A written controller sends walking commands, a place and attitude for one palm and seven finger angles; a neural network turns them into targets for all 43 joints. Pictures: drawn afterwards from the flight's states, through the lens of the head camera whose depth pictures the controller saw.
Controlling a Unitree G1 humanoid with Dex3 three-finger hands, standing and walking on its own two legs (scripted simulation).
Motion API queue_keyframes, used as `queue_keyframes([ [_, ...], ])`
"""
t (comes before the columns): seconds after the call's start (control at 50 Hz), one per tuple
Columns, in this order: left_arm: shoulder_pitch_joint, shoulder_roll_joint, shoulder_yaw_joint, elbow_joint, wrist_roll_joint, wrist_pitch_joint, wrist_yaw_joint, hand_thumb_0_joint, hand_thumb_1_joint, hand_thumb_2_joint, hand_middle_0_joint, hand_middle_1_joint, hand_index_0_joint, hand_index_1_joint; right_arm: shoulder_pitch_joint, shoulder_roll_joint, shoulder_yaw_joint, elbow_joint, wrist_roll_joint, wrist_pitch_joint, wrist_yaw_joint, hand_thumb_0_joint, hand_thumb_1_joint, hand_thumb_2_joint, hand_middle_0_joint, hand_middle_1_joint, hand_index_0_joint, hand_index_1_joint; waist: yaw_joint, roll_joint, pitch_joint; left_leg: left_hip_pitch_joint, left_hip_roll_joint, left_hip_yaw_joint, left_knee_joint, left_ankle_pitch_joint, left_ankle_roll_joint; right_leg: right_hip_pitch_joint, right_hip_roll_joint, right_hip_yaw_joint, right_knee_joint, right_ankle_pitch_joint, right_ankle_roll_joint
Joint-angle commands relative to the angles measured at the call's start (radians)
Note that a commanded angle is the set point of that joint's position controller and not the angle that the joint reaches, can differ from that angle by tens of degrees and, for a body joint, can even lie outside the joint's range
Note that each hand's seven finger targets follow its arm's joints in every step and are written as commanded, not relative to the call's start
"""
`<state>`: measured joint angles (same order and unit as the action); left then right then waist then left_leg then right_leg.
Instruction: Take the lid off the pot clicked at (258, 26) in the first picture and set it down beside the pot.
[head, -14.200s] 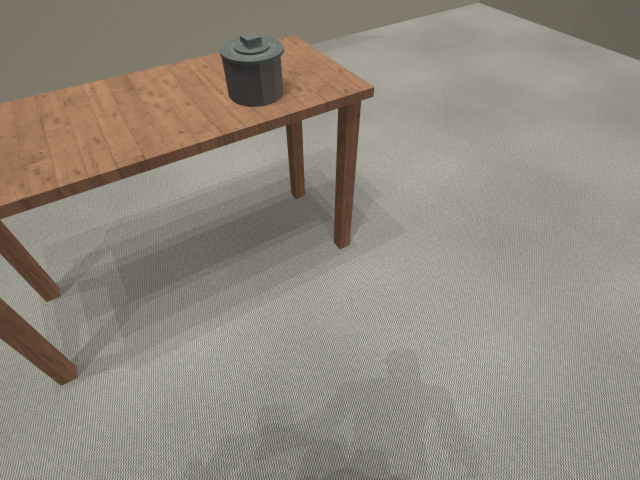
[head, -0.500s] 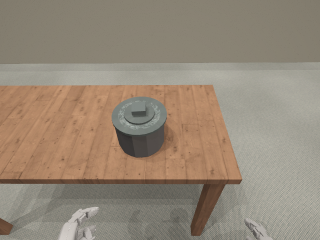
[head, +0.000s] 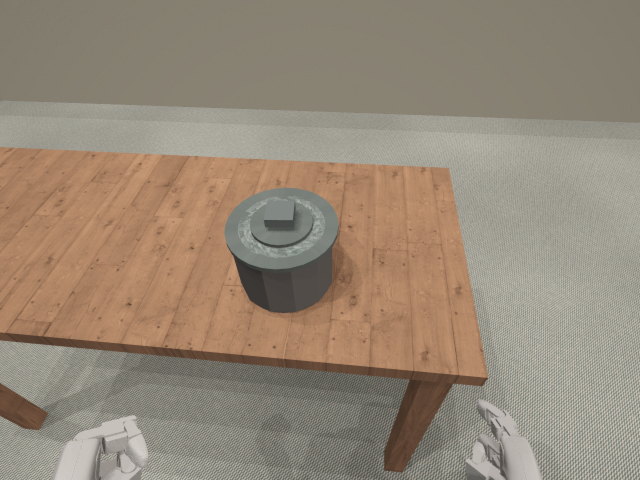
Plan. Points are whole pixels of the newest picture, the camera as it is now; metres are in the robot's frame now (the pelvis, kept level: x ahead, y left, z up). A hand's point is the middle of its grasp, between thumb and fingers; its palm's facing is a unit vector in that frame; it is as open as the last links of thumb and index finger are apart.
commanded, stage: raise the hand higher, near the body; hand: left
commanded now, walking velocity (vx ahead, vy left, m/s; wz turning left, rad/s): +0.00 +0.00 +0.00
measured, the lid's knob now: (280, 213) +0.44 +0.11 +0.09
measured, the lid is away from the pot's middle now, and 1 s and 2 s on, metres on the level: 0.00 0.00 0.00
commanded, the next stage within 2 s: reach forward and open the fingers in 0.74 s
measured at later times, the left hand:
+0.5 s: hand (115, 421) +0.16 +0.24 +0.05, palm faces +0.25 -0.88 -0.40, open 3.1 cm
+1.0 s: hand (81, 386) +0.18 +0.27 +0.10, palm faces +0.07 -0.34 -0.94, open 3.0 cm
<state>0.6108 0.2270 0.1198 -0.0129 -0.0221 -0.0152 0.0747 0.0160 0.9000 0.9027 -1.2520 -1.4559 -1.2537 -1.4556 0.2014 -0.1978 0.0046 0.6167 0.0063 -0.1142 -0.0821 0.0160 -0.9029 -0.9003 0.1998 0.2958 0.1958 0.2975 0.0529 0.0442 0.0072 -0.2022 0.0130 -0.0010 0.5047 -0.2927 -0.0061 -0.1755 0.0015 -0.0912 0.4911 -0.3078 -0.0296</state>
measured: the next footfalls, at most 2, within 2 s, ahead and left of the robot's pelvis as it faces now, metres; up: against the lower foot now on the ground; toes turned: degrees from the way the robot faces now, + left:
none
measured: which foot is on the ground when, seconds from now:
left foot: down 0.00-1.00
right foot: down 0.00-1.00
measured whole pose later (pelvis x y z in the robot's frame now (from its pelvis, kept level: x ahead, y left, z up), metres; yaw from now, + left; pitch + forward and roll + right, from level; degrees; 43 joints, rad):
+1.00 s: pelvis -0.01 +0.02 +0.00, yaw -2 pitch +0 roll +0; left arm 0.55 0.48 0.12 -0.44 0.61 0.09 0.10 0.01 0.84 0.91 -1.26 -1.45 -1.27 -1.45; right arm 0.16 -0.24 0.03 0.57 0.00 0.03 -0.01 0.02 -0.90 -0.90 0.20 0.30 0.20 0.30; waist 0.09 0.09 -0.01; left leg -0.21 0.00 0.05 0.49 -0.28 0.02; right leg -0.21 -0.01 -0.04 0.49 -0.28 -0.01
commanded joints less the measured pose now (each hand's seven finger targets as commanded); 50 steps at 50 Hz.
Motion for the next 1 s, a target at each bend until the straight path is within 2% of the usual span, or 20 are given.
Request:
queue_keyframes([
  [0.0, 0.051, 0.145, 0.089, -0.225, 0.0, -0.068, 0.006, 0.0, 0.9, 0.9, -1.3, -1.5, -1.3, -1.5, -0.141, -0.101, -0.04, -0.169, 0.006, -0.065, -0.006, 0.0, -0.9, -0.9, 0.2, 0.3, 0.2, 0.3, -0.001, -0.054, -0.06, 0.061, -0.015, 0.03, -0.049, 0.27, 0.047, 0.001, -0.035, 0.036, -0.104, 0.3, 0.031],
  [0.08, 0.072, 0.172, 0.12, -0.268, 0.004, -0.081, 0.01, 0.0, 0.9, 0.9, -1.3, -1.5, -1.3, -1.5, -0.145, -0.098, -0.046, -0.156, 0.007, -0.074, -0.006, 0.0, -0.9, -0.9, 0.2, 0.3, 0.2, 0.3, 0.007, -0.057, -0.057, 0.084, -0.009, 0.029, -0.055, 0.285, 0.047, 0.003, -0.033, 0.037, -0.112, 0.298, 0.031],
  [0.1, 0.075, 0.158, 0.102, -0.308, 0.005, -0.089, 0.008, 0.0, 0.9, 0.9, -1.3, -1.5, -1.3, -1.5, -0.144, -0.097, -0.042, -0.163, 0.006, -0.08, -0.003, 0.0, -0.9, -0.9, 0.2, 0.3, 0.2, 0.3, 0.006, -0.036, -0.068, 0.091, -0.011, 0.029, -0.06, 0.299, 0.048, 0.012, -0.034, 0.033, -0.109, 0.308, 0.03],
  [0.14, 0.117, 0.149, 0.099, -0.308, 0.008, -0.09, 0.007, 0.0, 0.9, 0.9, -1.3, -1.5, -1.3, -1.5, -0.14, -0.094, -0.047, -0.157, 0.005, -0.083, -0.002, 0.0, -0.9, -0.9, 0.2, 0.3, 0.2, 0.3, 0.011, -0.046, -0.084, 0.104, -0.005, 0.03, -0.065, 0.328, 0.048, 0.02, -0.033, 0.028, -0.099, 0.33, 0.032],
  [0.2, 0.094, 0.157, 0.111, -0.314, 0.008, -0.094, 0.007, 0.0, 0.9, 0.9, -1.3, -1.5, -1.3, -1.5, -0.146, -0.095, -0.049, -0.153, 0.007, -0.079, -0.002, 0.0, -0.9, -0.9, 0.2, 0.3, 0.2, 0.3, 0.003, -0.078, -0.047, 0.091, -0.005, 0.034, -0.066, 0.311, 0.048, 0.005, -0.03, 0.029, -0.113, 0.322, 0.033],
  [0.28, 0.072, 0.185, 0.136, -0.402, 0.008, -0.107, 0.011, 0.0, 0.9, 0.9, -1.3, -1.5, -1.3, -1.5, -0.143, -0.094, -0.044, -0.16, 0.005, -0.081, 0.001, 0.0, -0.9, -0.9, 0.2, 0.3, 0.2, 0.3, 0.01, -0.008, -0.062, 0.12, -0.002, 0.025, -0.077, 0.329, 0.043, 0.017, -0.029, 0.029, -0.113, 0.313, 0.027],
  [0.3, 0.064, 0.163, 0.109, -0.426, 0.009, -0.11, 0.009, 0.0, 0.9, 0.9, -1.3, -1.5, -1.3, -1.5, -0.137, -0.092, -0.041, -0.166, 0.004, -0.086, 0.002, 0.0, -0.9, -0.9, 0.2, 0.3, 0.2, 0.3, 0.005, -0.004, -0.075, 0.126, -0.003, 0.024, -0.08, 0.342, 0.044, 0.023, -0.03, 0.026, -0.108, 0.319, 0.027],
  [0.36, 0.102, 0.165, 0.127, -0.415, 0.008, -0.103, 0.009, 0.0, 0.9, 0.9, -1.3, -1.5, -1.3, -1.5, -0.135, -0.092, -0.043, -0.164, 0.002, -0.079, 0.008, 0.0, -0.9, -0.9, 0.2, 0.3, 0.2, 0.3, 0.012, -0.029, -0.07, 0.125, 0.004, 0.022, -0.085, 0.388, 0.041, 0.036, -0.028, 0.018, -0.102, 0.354, 0.029],
  [0.46, 0.056, 0.18, 0.134, -0.487, 0.007, -0.109, 0.01, 0.0, 0.9, 0.9, -1.3, -1.5, -1.3, -1.5, -0.134, -0.094, -0.037, -0.178, 0.001, -0.072, 0.015, 0.0, -0.9, -0.9, 0.2, 0.3, 0.2, 0.3, 0.009, -0.001, -0.071, 0.14, 0.007, 0.015, -0.09, 0.403, 0.039, 0.036, -0.027, 0.019, -0.107, 0.351, 0.028],
  [0.64, 0.02, 0.195, 0.16, -0.54, 0.001, -0.121, 0.02, 0.0, 0.9, 0.9, -1.3, -1.5, -1.3, -1.5, -0.138, -0.095, -0.029, -0.182, 0.001, -0.064, 0.018, 0.0, -0.9, -0.9, 0.2, 0.3, 0.2, 0.3, 0.012, 0.015, -0.058, 0.133, 0.014, 0.0, -0.107, 0.362, 0.029, 0.039, -0.023, 0.018, -0.113, 0.287, 0.022],
  [0.68, 0.013, 0.213, 0.185, -0.538, -0.004, -0.119, 0.023, 0.0, 0.9, 0.9, -1.3, -1.5, -1.3, -1.5, -0.143, -0.099, -0.028, -0.179, 0.003, -0.06, 0.021, 0.0, -0.9, -0.9, 0.2, 0.3, 0.2, 0.3, 0.014, -0.01, -0.044, 0.12, 0.014, -0.005, -0.109, 0.341, 0.027, 0.04, -0.017, 0.019, -0.116, 0.277, 0.019],
  [0.7, -0.013, 0.198, 0.165, -0.56, -0.003, -0.127, 0.02, 0.0, 0.9, 0.9, -1.3, -1.5, -1.3, -1.5, -0.146, -0.097, -0.024, -0.188, 0.004, -0.06, 0.022, 0.0, -0.9, -0.9, 0.2, 0.3, 0.2, 0.3, 0.009, -0.008, -0.036, 0.116, 0.014, -0.003, -0.114, 0.325, 0.028, 0.034, -0.019, 0.019, -0.121, 0.261, 0.019],
  [0.78, -0.034, 0.234, 0.208, -0.587, -0.007, -0.131, 0.028, 0.0, 0.9, 0.9, -1.3, -1.5, -1.3, -1.5, -0.144, -0.102, -0.023, -0.178, 0.004, -0.065, 0.023, 0.0, -0.9, -0.9, 0.2, 0.3, 0.2, 0.3, 0.015, 0.031, -0.048, 0.126, 0.015, -0.006, -0.112, 0.318, 0.024, 0.04, -0.016, 0.027, -0.122, 0.253, 0.017],
  [0.82, -0.056, 0.22, 0.199, -0.586, -0.01, -0.138, 0.028, 0.0, 0.9, 0.9, -1.3, -1.5, -1.3, -1.5, -0.14, -0.099, -0.02, -0.178, 0.004, -0.067, 0.025, 0.0, -0.9, -0.9, 0.2, 0.3, 0.2, 0.3, 0.011, 0.006, -0.049, 0.125, 0.017, -0.007, -0.12, 0.304, 0.024, 0.04, -0.019, 0.023, -0.126, 0.237, 0.018],
  [0.84, -0.116, 0.43, 0.128, -0.632, 0.437, -0.059, 0.055, 0.0, 0.877, 0.897, -1.277, -1.486, -1.277, -1.486, -0.152, -0.18, -0.009, -0.185, -0.017, -0.005, 0.038, 0.0, -0.9, -0.9, 0.2, 0.3, 0.2, 0.3, 0.014, 0.066, -0.03, 0.006, 0.003, 0.01, -0.097, 0.313, 0.03, -0.06, 0.004, 0.053, -0.074, 0.227, 0.01],
  [0.86, -0.14, 0.335, 0.111, -0.69, 0.447, -0.011, 0.074, 0.0, 0.853, 0.897, -1.256, -1.468, -1.256, -1.468, -0.167, -0.141, -0.015, -0.232, -0.015, 0.026, 0.047, 0.0, -0.9, -0.9, 0.2, 0.3, 0.2, 0.3, 0.016, 0.098, -0.041, -0.003, 0.006, 0.016, -0.101, 0.321, 0.026, -0.053, -0.007, 0.013, -0.063, 0.207, -0.003],
  [0.88, -0.133, 0.379, 0.106, -0.672, 0.555, 0.031, 0.082, 0.0, 0.827, 0.902, -1.237, -1.445, -1.237, -1.445, -0.185, -0.144, -0.014, -0.227, -0.001, 0.049, 0.054, 0.0, -0.9, -0.9, 0.2, 0.3, 0.2, 0.3, 0.026, 0.117, -0.025, -0.007, 0.016, 0.007, -0.106, 0.294, 0.015, -0.051, 0.009, 0.048, -0.064, 0.173, -0.015],
  [0.92, -0.047, 0.443, 0.133, -0.606, 0.702, 0.101, 0.071, 0.0, 0.768, 0.924, -1.211, -1.379, -1.211, -1.379, -0.189, -0.159, -0.02, -0.231, -0.005, 0.108, 0.069, 0.0, -0.9, -0.9, 0.2, 0.3, 0.2, 0.3, 0.053, 0.063, -0.097, -0.026, 0.014, 0.012, -0.104, 0.28, 0.02, -0.016, 0.016, 0.06, -0.051, 0.157, -0.022],
  [0.96, -0.107, 0.492, 0.121, -0.591, 0.802, 0.142, 0.037, 0.0, 0.705, 0.958, -1.214, -1.252, -1.214, -1.252, -0.224, -0.166, -0.017, -0.24, -0.001, 0.153, 0.076, 0.0, -0.9, -0.9, 0.2, 0.3, 0.2, 0.3, 0.049, 0.024, -0.132, -0.017, 0.004, 0.014, -0.097, 0.26, 0.029, -0.005, 0.011, 0.085, -0.062, 0.166, -0.016],
  [0.98, -0.15, 0.514, 0.126, -0.582, 0.82, 0.154, 0.014, 0.0, 0.672, 0.977, -1.203, -1.216, -1.203, -1.216, -0.269, -0.162, -0.012, -0.245, 0.018, 0.16, 0.078, 0.0, -0.9, -0.9, 0.2, 0.3, 0.2, 0.3, 0.042, 0.052, -0.138, -0.009, 0.006, 0.007, -0.1, 0.235, 0.029, 0.008, 0.014, 0.1, -0.067, 0.165, -0.017],
])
